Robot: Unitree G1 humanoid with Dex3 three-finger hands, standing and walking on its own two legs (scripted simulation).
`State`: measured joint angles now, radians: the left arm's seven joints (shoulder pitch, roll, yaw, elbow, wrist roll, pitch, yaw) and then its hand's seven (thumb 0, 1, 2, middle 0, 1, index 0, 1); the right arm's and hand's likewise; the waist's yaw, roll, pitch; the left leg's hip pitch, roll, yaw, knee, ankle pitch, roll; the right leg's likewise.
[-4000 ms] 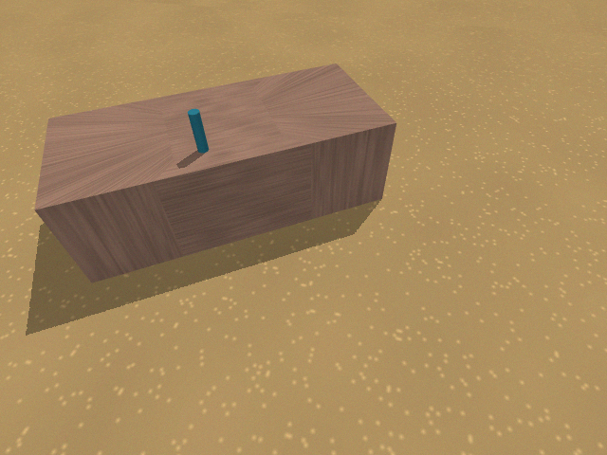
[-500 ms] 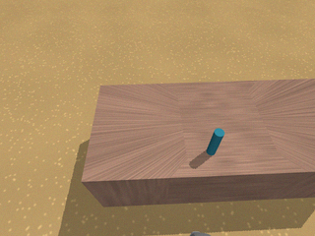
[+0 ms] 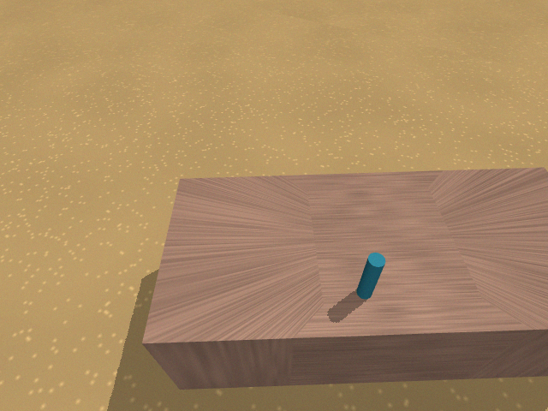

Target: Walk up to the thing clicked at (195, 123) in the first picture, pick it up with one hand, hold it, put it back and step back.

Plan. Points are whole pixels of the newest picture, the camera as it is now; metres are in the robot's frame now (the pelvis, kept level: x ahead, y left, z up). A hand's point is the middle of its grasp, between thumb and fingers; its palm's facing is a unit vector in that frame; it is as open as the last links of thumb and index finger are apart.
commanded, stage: walk up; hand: right
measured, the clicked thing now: (370, 277) +0.49 -0.22 -0.28
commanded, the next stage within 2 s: stand in 0.82 s
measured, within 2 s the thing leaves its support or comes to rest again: neither
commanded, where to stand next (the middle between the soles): +0.07 -0.01 m, yaw +1 degrees
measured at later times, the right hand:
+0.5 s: hand out of the picture +0.09 -0.25 -0.15, palm faces -0.01 +0.94 -0.34, open 7.4 cm
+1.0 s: hand out of the picture +0.09 -0.25 -0.15, palm faces -0.01 +0.94 -0.34, open 7.4 cm
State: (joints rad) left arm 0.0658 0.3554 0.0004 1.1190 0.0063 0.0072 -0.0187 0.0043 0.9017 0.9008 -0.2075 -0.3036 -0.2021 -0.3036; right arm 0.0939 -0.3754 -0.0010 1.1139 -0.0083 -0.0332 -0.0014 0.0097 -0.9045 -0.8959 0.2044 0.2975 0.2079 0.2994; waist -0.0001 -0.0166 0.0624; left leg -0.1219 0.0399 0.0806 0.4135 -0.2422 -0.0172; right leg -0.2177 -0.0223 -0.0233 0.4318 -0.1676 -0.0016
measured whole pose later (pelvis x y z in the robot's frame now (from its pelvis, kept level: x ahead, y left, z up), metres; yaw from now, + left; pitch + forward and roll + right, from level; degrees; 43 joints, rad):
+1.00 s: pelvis +0.02 +0.00 +0.01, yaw +0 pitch -2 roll +0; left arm 0.07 0.34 0.00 1.15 0.01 -0.01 0.00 0.00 0.90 0.90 -0.21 -0.30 -0.20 -0.30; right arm 0.09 -0.34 -0.01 1.15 -0.01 -0.01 0.00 0.01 -0.91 -0.90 0.20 0.30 0.21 0.30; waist -0.01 -0.01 0.05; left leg -0.05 0.04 0.08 0.29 -0.20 -0.03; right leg -0.15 -0.02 -0.03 0.33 -0.14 0.00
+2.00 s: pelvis +0.02 -0.01 +0.01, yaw +1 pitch -2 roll +0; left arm 0.10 0.35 -0.01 1.15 0.01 -0.01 0.00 0.00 0.90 0.90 -0.21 -0.30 -0.20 -0.30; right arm 0.12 -0.35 0.00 1.14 -0.01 -0.01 0.00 0.01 -0.91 -0.90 0.20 0.30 0.21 0.30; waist -0.01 0.00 0.05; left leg -0.06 0.05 0.06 0.30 -0.20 -0.04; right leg -0.15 -0.01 -0.05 0.33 -0.15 -0.01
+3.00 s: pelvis +0.03 -0.01 +0.01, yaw +1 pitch -2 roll +0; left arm 0.11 0.35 -0.01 1.14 0.01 -0.01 0.00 0.00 0.90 0.90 -0.21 -0.30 -0.20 -0.30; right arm 0.12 -0.35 0.00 1.13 -0.01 0.00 0.00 0.01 -0.91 -0.90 0.20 0.30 0.21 0.30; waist 0.00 0.00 0.05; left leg -0.04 0.05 0.06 0.29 -0.21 -0.03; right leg -0.13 -0.01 -0.05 0.32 -0.16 -0.01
